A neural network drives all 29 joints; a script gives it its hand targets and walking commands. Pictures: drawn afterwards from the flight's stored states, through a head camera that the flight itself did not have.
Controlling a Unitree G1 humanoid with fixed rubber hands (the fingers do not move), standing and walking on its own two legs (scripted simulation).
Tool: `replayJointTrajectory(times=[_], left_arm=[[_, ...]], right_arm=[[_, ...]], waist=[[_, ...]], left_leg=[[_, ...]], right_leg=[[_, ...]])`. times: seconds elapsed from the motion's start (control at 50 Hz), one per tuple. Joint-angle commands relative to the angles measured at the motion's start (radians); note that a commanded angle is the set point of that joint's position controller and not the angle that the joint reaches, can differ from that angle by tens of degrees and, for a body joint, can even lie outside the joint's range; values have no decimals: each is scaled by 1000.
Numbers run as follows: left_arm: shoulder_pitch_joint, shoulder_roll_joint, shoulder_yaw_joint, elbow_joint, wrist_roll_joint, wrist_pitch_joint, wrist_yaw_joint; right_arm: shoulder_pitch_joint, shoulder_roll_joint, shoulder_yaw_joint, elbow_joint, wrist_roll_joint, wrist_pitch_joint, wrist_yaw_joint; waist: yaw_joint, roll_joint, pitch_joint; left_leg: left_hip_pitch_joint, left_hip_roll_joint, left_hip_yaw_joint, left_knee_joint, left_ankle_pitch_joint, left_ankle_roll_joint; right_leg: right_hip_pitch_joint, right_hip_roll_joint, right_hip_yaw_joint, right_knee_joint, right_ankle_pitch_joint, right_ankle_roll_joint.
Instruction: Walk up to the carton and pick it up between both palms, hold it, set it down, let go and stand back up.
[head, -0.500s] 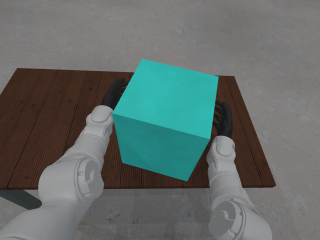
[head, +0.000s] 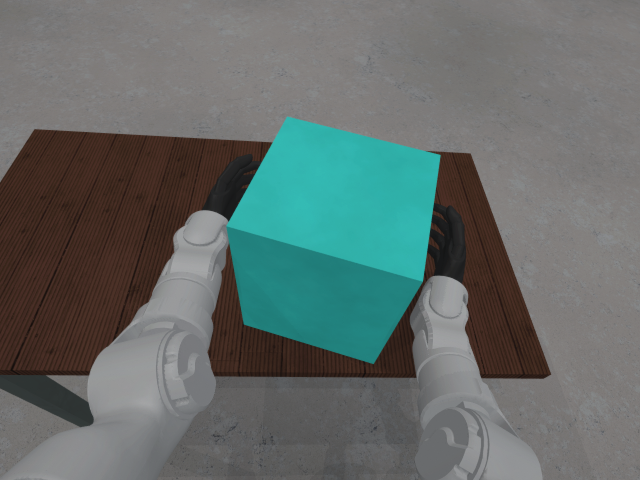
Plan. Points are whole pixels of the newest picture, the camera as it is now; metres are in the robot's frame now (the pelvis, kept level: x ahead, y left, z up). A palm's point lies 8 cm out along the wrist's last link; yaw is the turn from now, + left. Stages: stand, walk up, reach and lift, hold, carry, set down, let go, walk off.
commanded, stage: reach and lift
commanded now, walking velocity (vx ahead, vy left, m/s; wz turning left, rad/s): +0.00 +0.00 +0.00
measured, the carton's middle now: (332, 247) +0.42 -0.03 +0.02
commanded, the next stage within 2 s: none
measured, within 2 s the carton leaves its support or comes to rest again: leaves its support in 0.50 s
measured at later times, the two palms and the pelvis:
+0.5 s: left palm (215, 216) +0.42 +0.12 +0.08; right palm (444, 271) +0.36 -0.17 +0.06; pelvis +0.00 -0.01 +0.00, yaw +1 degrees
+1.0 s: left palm (211, 209) +0.41 +0.12 +0.11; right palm (460, 259) +0.35 -0.17 +0.09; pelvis -0.01 +0.00 +0.00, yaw +0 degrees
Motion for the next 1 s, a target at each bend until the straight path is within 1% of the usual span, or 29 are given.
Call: replayJointTrajectory(times=[0.0, 0.04, 0.08, 0.12, 0.14, 0.16, 0.18, 0.22, 0.26, 0.36, 0.38, 0.4, 0.42, 0.48, 0.52, 0.58, 0.62, 0.64, 0.66, 0.7, 0.74, 0.76, 0.82, 0.86, 0.9, 0.92, 0.94, 0.96, 0.98], left_arm=[[-412, -476, -180, 19, 7, -35, -74], [-416, -496, -155, -8, 32, -33, -82], [-413, -486, -182, -14, 31, -34, -65], [-443, -503, -195, -32, 17, -39, -61], [-417, -503, -187, -16, 14, -56, -64], [-429, -516, -221, -63, 2, -74, -58], [-436, -514, -234, -50, 2, -75, -54], [-441, -521, -244, -58, 3, -83, -54], [-450, -553, -269, -95, -3, -88, -34], [-496, -544, -276, -74, -11, -115, -42], [-524, -527, -270, -74, -8, -120, -42], [-530, -515, -291, -72, -26, -134, -48], [-543, -535, -301, -90, -24, -138, -32], [-578, -554, -336, -116, -40, -155, -15], [-517, -524, -309, -44, -25, -147, -31], [-529, -540, -340, -74, -57, -140, -15], [-559, -564, -341, -86, -70, -125, -21], [-602, -575, -356, -127, -77, -146, -10], [-565, -573, -368, -96, -77, -130, -9], [-548, -549, -321, -82, -67, -102, -20], [-550, -577, -346, -106, -74, -88, -22], [-536, -577, -363, -75, -85, -69, -23], [-543, -604, -380, -140, -112, -55, -25], [-579, -622, -383, -127, -115, -46, -30], [-626, -654, -446, -245, -152, -28, -16], [-558, -692, -492, -267, -184, -17, -7], [-616, -686, -509, -218, -193, -3, -18], [-509, -644, -431, -186, -154, 30, -21], [-466, -624, -409, -214, -140, 68, -30]], right_arm=[[-488, 458, 338, 13, -70, -35, 164], [-449, 486, 329, 40, -78, -26, 155], [-467, 457, 344, 33, -49, -46, 166], [-519, 440, 320, -10, -77, -63, 160], [-490, 486, 367, 11, -64, -81, 156], [-502, 485, 354, 5, -79, -98, 153], [-516, 483, 365, 9, -73, -114, 151], [-534, 457, 369, 13, -69, -132, 152], [-528, 438, 376, 43, -43, -145, 152], [-567, 449, 387, 53, -38, -174, 138], [-570, 437, 362, 65, -58, -177, 131], [-588, 442, 343, 72, -65, -181, 124], [-620, 452, 390, 34, -46, -195, 131], [-618, 427, 378, 83, -54, -216, 130], [-603, 445, 386, 106, -61, -196, 130], [-657, 434, 467, 10, -13, -190, 145], [-669, 440, 450, 15, -5, -174, 136], [-679, 449, 467, 25, -5, -170, 146], [-644, 429, 452, 50, 8, -158, 144], [-628, 430, 473, 33, 21, -114, 143], [-675, 442, 484, 12, 45, -120, 141], [-672, 430, 507, -46, 63, -110, 148], [-684, 456, 583, -40, 94, -70, 157], [-718, 468, 583, -74, 109, -48, 151], [-694, 472, 642, -80, 171, -25, 154], [-721, 459, 693, -176, 205, -28, 157], [-754, 432, 661, -165, 200, -13, 146], [-648, 429, 665, -76, 203, 35, 145], [-606, 417, 658, -45, 212, 65, 144]], waist=[[-2, 73, -423], [-13, 60, -399], [2, 127, -441], [-11, 108, -502], [23, 83, -509], [4, 75, -546], [-10, 87, -516], [15, 97, -525], [5, 111, -533], [16, 64, -531], [-3, 55, -520], [-23, 72, -538], [12, 78, -604], [-9, 122, -602], [7, 60, -564], [45, 69, -663], [21, 61, -639], [35, 73, -661], [9, 65, -583], [56, 30, -497], [28, 57, -599], [35, 69, -607], [63, 45, -598], [52, 31, -600], [44, 72, -631], [50, 91, -699], [1, 80, -627], [42, 49, -483], [38, 69, -412]], left_leg=[[156, -51, 137, 14, 362, -39], [147, -52, 145, -5, 340, -35], [183, -49, 135, 27, 434, -56], [223, -37, 131, 32, 458, -62], [193, -43, 135, 47, 498, -60], [199, -46, 132, 52, 506, -63], [183, -45, 128, 50, 516, -68], [215, -49, 134, 49, 525, -72], [270, -34, 117, 59, 583, -87], [227, -43, 128, 33, 500, -72], [184, -48, 132, 14, 446, -57], [175, -50, 133, 4, 392, -53], [190, -43, 129, 22, 463, -59], [208, -46, 134, 30, 482, -83], [144, -56, 147, 8, 371, -55], [148, -53, 150, 6, 404, -55], [118, -58, 132, -4, 355, -49], [158, -49, 136, 0, 381, -56], [168, -48, 126, -11, 354, -57], [165, -53, 142, -32, 297, -42], [153, -60, 142, -24, 303, -40], [173, -65, 146, -15, 342, -49], [184, -61, 142, -17, 348, -39], [169, -72, 126, -33, 304, -40], [268, -62, 118, -4, 412, -56], [324, -50, 105, 33, 493, -71], [286, -74, 112, 15, 427, -63], [274, -71, 119, -11, 340, -48], [265, -66, 111, -22, 319, -46]], right_leg=[[257, 57, -94, 69, 434, 6], [280, 61, -101, 64, 414, 4], [250, 64, -105, 75, 431, -1], [201, 74, -116, 57, 395, -4], [246, 71, -107, 69, 447, -6], [256, 80, -108, 85, 494, -5], [280, 70, -105, 85, 536, 1], [257, 76, -117, 87, 523, -2], [214, 89, -130, 75, 478, -9], [281, 71, -114, 68, 498, 1], [295, 67, -111, 61, 485, -2], [282, 54, -105, 52, 459, 1], [273, 65, -112, 67, 492, -7], [237, 72, -123, 64, 488, -12], [295, 60, -105, 65, 484, -4], [321, 61, -104, 86, 552, -2], [331, 61, -90, 75, 499, -2], [318, 63, -105, 80, 460, -10], [295, 68, -104, 65, 441, -11], [316, 64, -104, 40, 379, -10], [312, 64, -89, 50, 393, -13], [318, 67, -97, 63, 466, -2], [334, 63, -93, 69, 448, 4], [332, 64, -95, 50, 401, -3], [292, 76, -95, 43, 401, -10], [258, 89, -106, 52, 418, -17], [252, 78, -99, 28, 400, -15], [264, 73, -92, 11, 312, -9], [260, 73, -93, 9, 263, -10]])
